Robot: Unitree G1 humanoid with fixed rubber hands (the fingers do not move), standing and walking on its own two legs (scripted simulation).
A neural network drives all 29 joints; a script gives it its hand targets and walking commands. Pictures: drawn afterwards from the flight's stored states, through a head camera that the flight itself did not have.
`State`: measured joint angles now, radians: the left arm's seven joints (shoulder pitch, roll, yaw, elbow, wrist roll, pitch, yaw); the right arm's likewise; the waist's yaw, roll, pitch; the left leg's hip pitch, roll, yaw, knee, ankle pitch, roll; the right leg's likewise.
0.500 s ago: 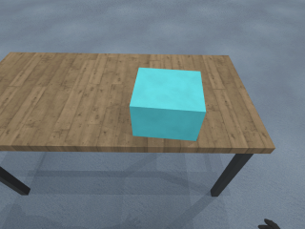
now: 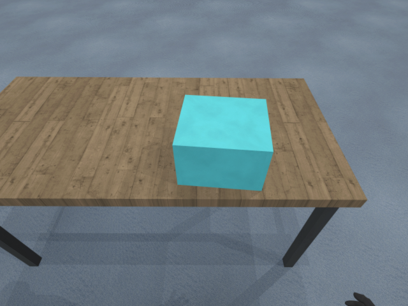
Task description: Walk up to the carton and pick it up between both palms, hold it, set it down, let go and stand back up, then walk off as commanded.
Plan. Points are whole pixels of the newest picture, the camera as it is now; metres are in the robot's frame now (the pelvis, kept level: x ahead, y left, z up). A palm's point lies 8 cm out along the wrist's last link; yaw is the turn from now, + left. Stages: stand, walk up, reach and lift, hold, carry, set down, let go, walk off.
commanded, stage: walk up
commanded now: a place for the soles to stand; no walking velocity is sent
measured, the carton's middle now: (222, 141) +0.57 -0.03 -0.03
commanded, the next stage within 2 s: none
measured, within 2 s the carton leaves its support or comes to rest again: neither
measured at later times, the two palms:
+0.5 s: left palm out of the picture +0.08 +0.32 -0.09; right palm out of the picture +0.11 -0.32 -0.10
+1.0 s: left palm out of the picture +0.08 +0.32 -0.09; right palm out of the picture +0.11 -0.32 -0.10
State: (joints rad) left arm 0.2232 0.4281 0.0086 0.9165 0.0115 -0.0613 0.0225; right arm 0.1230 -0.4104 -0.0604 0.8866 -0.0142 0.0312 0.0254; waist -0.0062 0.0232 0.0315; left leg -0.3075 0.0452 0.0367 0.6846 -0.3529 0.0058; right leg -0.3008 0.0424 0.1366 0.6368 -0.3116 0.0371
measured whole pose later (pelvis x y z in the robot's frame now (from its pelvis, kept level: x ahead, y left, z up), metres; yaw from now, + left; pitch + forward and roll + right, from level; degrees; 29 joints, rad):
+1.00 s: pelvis +0.00 +0.00 +0.00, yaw +0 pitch -2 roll -1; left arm 0.22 0.43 0.01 0.92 0.01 -0.06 0.02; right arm 0.12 -0.41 -0.06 0.89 -0.01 0.03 0.03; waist -0.01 0.03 0.05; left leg -0.30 0.04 0.04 0.68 -0.35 0.00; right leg -0.30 0.04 0.14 0.65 -0.32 0.03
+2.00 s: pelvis +0.00 +0.00 +0.00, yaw +0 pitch -2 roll -1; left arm 0.22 0.43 0.01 0.92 0.01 -0.06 0.02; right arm 0.12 -0.41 -0.06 0.89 -0.01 0.03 0.03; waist -0.01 0.04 0.06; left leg -0.30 0.05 0.04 0.68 -0.35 0.00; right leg -0.30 0.04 0.14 0.65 -0.31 0.03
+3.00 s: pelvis -0.01 +0.00 +0.00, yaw +0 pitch -3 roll -1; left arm 0.22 0.43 0.01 0.92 0.01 -0.06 0.03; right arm 0.12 -0.41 -0.06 0.89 -0.01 0.04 0.03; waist -0.01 0.04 0.05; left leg -0.30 0.04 0.04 0.68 -0.35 0.00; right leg -0.30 0.04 0.14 0.65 -0.31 0.03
